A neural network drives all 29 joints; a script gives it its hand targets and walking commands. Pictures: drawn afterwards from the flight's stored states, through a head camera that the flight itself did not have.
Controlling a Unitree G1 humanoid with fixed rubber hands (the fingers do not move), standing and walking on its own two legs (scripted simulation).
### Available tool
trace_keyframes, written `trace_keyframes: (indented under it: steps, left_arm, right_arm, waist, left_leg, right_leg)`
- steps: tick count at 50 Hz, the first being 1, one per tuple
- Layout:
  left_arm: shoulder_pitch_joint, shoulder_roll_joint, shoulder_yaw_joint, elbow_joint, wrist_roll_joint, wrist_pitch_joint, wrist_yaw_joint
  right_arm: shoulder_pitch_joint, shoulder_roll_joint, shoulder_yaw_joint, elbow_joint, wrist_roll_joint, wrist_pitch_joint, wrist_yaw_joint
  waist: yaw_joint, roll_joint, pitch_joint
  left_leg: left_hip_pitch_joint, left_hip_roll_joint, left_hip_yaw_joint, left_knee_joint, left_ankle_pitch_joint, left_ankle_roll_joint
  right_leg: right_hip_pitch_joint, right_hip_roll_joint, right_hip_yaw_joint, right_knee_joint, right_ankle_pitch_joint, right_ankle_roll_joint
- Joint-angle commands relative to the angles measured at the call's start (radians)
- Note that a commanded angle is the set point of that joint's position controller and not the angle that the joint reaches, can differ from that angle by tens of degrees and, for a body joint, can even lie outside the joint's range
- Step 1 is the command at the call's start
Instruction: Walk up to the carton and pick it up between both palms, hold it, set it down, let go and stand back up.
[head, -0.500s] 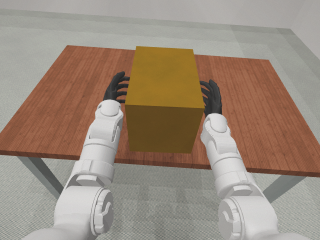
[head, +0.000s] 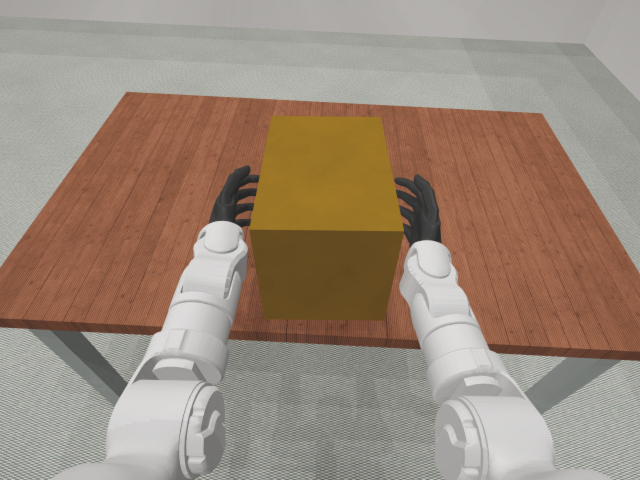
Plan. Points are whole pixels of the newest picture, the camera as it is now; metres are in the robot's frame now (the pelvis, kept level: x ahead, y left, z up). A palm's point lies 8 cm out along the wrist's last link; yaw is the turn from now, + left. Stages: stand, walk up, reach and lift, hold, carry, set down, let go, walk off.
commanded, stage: set down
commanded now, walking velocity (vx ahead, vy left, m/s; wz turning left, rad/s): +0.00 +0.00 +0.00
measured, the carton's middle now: (325, 213) +0.44 -0.03 +0.08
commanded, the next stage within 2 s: none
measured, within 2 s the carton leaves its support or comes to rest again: rests again in 1.28 s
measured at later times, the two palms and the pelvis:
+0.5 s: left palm (235, 229) +0.41 +0.09 +0.09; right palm (425, 243) +0.37 -0.16 +0.08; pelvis +0.00 +0.00 +0.00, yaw -1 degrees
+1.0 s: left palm (245, 235) +0.43 +0.08 +0.06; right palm (424, 253) +0.38 -0.17 +0.05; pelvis +0.01 +0.00 +0.00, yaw -2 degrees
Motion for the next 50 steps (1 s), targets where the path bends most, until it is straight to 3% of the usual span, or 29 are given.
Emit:
trace_keyframes:
  steps: [1,2,4,5,6,9,10,11,12,16,18,19,21,22,26,27,28,30,32,33,36,37,39,41,42,43,48,49,50]
  left_arm:
    - [-0.816,-0.734,-0.373,-0.285,-0.075,-0.165,-0.185]
    - [-0.841,-0.725,-0.358,-0.264,-0.067,-0.169,-0.191]
    - [-0.841,-0.728,-0.328,-0.244,-0.061,-0.170,-0.189]
    - [-0.891,-0.726,-0.349,-0.281,-0.067,-0.183,-0.188]
    - [-0.877,-0.735,-0.336,-0.257,-0.055,-0.188,-0.186]
    - [-0.854,-0.718,-0.307,-0.184,-0.053,-0.198,-0.196]
    - [-0.829,-0.699,-0.261,-0.126,-0.024,-0.194,-0.201]
    - [-0.862,-0.694,-0.257,-0.112,-0.030,-0.198,-0.199]
    - [-0.821,-0.669,-0.216,-0.050,-0.012,-0.193,-0.211]
    - [-0.901,-0.671,-0.204,-0.074,-0.005,-0.234,-0.204]
    - [-0.899,-0.688,-0.218,-0.047,-0.015,-0.255,-0.190]
    - [-0.937,-0.668,-0.211,-0.066,-0.018,-0.273,-0.183]
    - [-0.920,-0.668,-0.199,-0.024,-0.007,-0.278,-0.180]
    - [-0.935,-0.657,-0.194,-0.031,0.002,-0.276,-0.180]
    - [-0.949,-0.650,-0.162,0.001,0.011,-0.297,-0.175]
    - [-0.957,-0.663,-0.162,0.025,0.007,-0.301,-0.174]
    - [-0.945,-0.658,-0.173,0.044,0.006,-0.298,-0.174]
    - [-0.928,-0.653,-0.149,0.091,0.016,-0.310,-0.174]
    - [-0.942,-0.637,-0.120,0.080,0.014,-0.323,-0.173]
    - [-0.971,-0.637,-0.122,0.051,0.017,-0.336,-0.176]
    - [-0.956,-0.608,-0.088,0.101,0.043,-0.347,-0.175]
    - [-0.974,-0.615,-0.094,0.090,0.039,-0.354,-0.174]
    - [-0.953,-0.585,-0.045,0.137,0.051,-0.363,-0.181]
    - [-0.918,-0.587,-0.034,0.169,0.063,-0.367,-0.181]
    - [-0.901,-0.550,-0.009,0.177,0.078,-0.373,-0.189]
    - [-0.913,-0.570,-0.025,0.165,0.077,-0.379,-0.189]
    - [-0.954,-0.567,-0.011,0.145,0.085,-0.422,-0.178]
    - [-0.923,-0.527,0.025,0.181,0.096,-0.412,-0.183]
    - [-0.918,-0.542,0.032,0.183,0.103,-0.419,-0.182]
  right_arm:
    - [-1.013,0.611,0.429,-0.292,-0.025,-0.095,0.160]
    - [-0.983,0.602,0.410,-0.267,-0.032,-0.091,0.158]
    - [-1.006,0.635,0.416,-0.251,-0.025,-0.082,0.164]
    - [-0.985,0.628,0.391,-0.241,-0.041,-0.086,0.165]
    - [-0.990,0.637,0.396,-0.234,-0.046,-0.093,0.172]
    - [-0.982,0.606,0.321,-0.206,-0.095,-0.102,0.173]
    - [-1.020,0.617,0.326,-0.224,-0.093,-0.107,0.180]
    - [-1.001,0.603,0.294,-0.185,-0.104,-0.100,0.179]
    - [-0.997,0.586,0.266,-0.166,-0.126,-0.103,0.183]
    - [-1.013,0.587,0.241,-0.146,-0.151,-0.127,0.210]
    - [-1.014,0.608,0.226,-0.133,-0.175,-0.144,0.213]
    - [-1.022,0.619,0.232,-0.119,-0.168,-0.147,0.217]
    - [-1.020,0.614,0.219,-0.114,-0.187,-0.152,0.227]
    - [-0.999,0.587,0.175,-0.072,-0.202,-0.147,0.226]
    - [-1.017,0.578,0.143,-0.052,-0.225,-0.164,0.236]
    - [-1.007,0.574,0.118,-0.034,-0.243,-0.161,0.236]
    - [-0.996,0.565,0.082,-0.030,-0.266,-0.168,0.235]
    - [-1.003,0.578,0.092,-0.032,-0.266,-0.178,0.234]
    - [-1.012,0.571,0.067,-0.034,-0.278,-0.175,0.243]
    - [-0.973,0.581,0.053,0.003,-0.291,-0.175,0.238]
    - [-0.986,0.582,0.046,0.002,-0.311,-0.184,0.250]
    - [-0.979,0.583,0.030,-0.001,-0.327,-0.188,0.244]
    - [-0.991,0.604,0.023,-0.006,-0.348,-0.188,0.244]
    - [-0.971,0.588,0.002,0.022,-0.372,-0.198,0.242]
    - [-0.975,0.590,0.010,-0.004,-0.385,-0.200,0.247]
    - [-0.953,0.585,-0.009,0.012,-0.397,-0.208,0.241]
    - [-0.926,0.612,-0.021,0.047,-0.439,-0.242,0.247]
    - [-0.937,0.611,-0.028,0.037,-0.436,-0.235,0.249]
    - [-0.916,0.614,-0.036,0.041,-0.451,-0.240,0.247]
  waist:
    - [-0.004,-0.021,-0.824]
    - [-0.023,-0.022,-0.802]
    - [-0.001,-0.042,-0.808]
    - [-0.038,-0.009,-0.811]
    - [-0.008,-0.014,-0.821]
    - [-0.037,-0.048,-0.823]
    - [-0.001,-0.063,-0.798]
    - [-0.034,-0.045,-0.768]
    - [-0.024,-0.062,-0.750]
    - [-0.001,0.001,-0.805]
    - [-0.005,-0.007,-0.841]
    - [0.007,0.031,-0.888]
    - [0.016,0.013,-0.853]
    - [-0.019,0.035,-0.802]
    - [0.012,0.041,-0.827]
    - [-0.009,0.031,-0.832]
    - [-0.041,0.039,-0.807]
    - [-0.016,0.038,-0.857]
    - [-0.017,0.032,-0.853]
    - [-0.039,0.059,-0.836]
    - [0.000,0.047,-0.835]
    - [-0.023,0.035,-0.884]
    - [0.003,-0.008,-0.883]
    - [-0.019,-0.023,-0.855]
    - [0.001,-0.021,-0.859]
    - [-0.021,-0.021,-0.849]
    - [-0.011,0.007,-0.948]
    - [0.011,-0.025,-0.897]
    - [0.001,-0.018,-0.891]
  left_leg:
    - [0.242,-0.052,0.074,0.024,0.656,-0.082]
    - [0.238,-0.054,0.074,0.014,0.618,-0.080]
    - [0.209,-0.054,0.086,0.011,0.625,-0.074]
    - [0.203,-0.055,0.077,0.007,0.597,-0.081]
    - [0.219,-0.053,0.080,0.008,0.614,-0.076]
    - [0.218,-0.049,0.088,-0.011,0.569,-0.072]
    - [0.181,-0.053,0.095,-0.022,0.523,-0.062]
    - [0.173,-0.051,0.093,-0.026,0.494,-0.062]
    - [0.195,-0.045,0.096,-0.031,0.474,-0.057]
    - [0.201,-0.042,0.107,-0.038,0.490,-0.068]
    - [0.216,-0.035,0.109,-0.011,0.561,-0.084]
    - [0.207,-0.034,0.115,-0.008,0.570,-0.082]
    - [0.214,-0.031,0.110,-0.011,0.570,-0.088]
    - [0.228,-0.027,0.106,-0.012,0.562,-0.089]
    - [0.250,-0.021,0.120,-0.009,0.551,-0.094]
    - [0.256,-0.017,0.117,-0.004,0.557,-0.097]
    - [0.251,-0.018,0.116,-0.004,0.557,-0.098]
    - [0.228,-0.018,0.119,-0.001,0.558,-0.093]
    - [0.224,-0.018,0.120,-0.004,0.550,-0.089]
    - [0.230,-0.020,0.120,-0.004,0.564,-0.096]
    - [0.220,-0.016,0.133,-0.001,0.584,-0.098]
    - [0.197,-0.017,0.128,0.003,0.564,-0.092]
    - [0.148,-0.021,0.144,-0.016,0.512,-0.074]
    - [0.158,-0.019,0.134,-0.018,0.530,-0.073]
    - [0.119,-0.024,0.145,-0.033,0.478,-0.063]
    - [0.130,-0.022,0.140,-0.027,0.516,-0.073]
    - [0.118,-0.014,0.145,-0.021,0.556,-0.072]
    - [0.094,-0.016,0.152,-0.021,0.521,-0.054]
    - [0.077,-0.021,0.154,-0.028,0.523,-0.063]
  right_leg:
    - [0.311,0.025,-0.033,0.096,0.736,0.043]
    - [0.311,0.020,-0.035,0.090,0.707,0.046]
    - [0.320,0.024,-0.023,0.096,0.731,0.044]
    - [0.317,0.021,-0.026,0.095,0.697,0.040]
    - [0.306,0.021,-0.025,0.094,0.701,0.041]
    - [0.310,0.018,-0.032,0.085,0.704,0.043]
    - [0.333,0.013,-0.024,0.086,0.692,0.049]
    - [0.316,0.012,-0.027,0.089,0.658,0.044]
    - [0.310,0.019,-0.038,0.074,0.622,0.043]
    - [0.301,0.015,-0.042,0.080,0.600,0.043]
    - [0.263,0.024,-0.056,0.089,0.639,0.035]
    - [0.249,0.023,-0.047,0.086,0.643,0.031]
    - [0.249,0.027,-0.059,0.090,0.618,0.035]
    - [0.220,0.029,-0.067,0.075,0.557,0.031]
    - [0.165,0.029,-0.074,0.059,0.487,0.018]
    - [0.158,0.033,-0.084,0.055,0.484,0.016]
    - [0.146,0.030,-0.083,0.062,0.496,0.017]
    - [0.154,0.028,-0.080,0.066,0.503,0.008]
    - [0.159,0.028,-0.074,0.069,0.509,0.021]
    - [0.163,0.022,-0.075,0.068,0.519,0.025]
    - [0.166,0.021,-0.072,0.079,0.550,0.022]
    - [0.178,0.021,-0.069,0.082,0.562,0.018]
    - [0.220,0.013,-0.058,0.094,0.595,0.027]
    - [0.216,0.017,-0.067,0.096,0.613,0.032]
    - [0.261,0.009,-0.061,0.105,0.621,0.038]
    - [0.261,0.006,-0.061,0.114,0.674,0.038]
    - [0.233,0.010,-0.073,0.134,0.704,0.034]
    - [0.230,0.006,-0.061,0.127,0.689,0.035]
    - [0.249,0.002,-0.061,0.140,0.713,0.042]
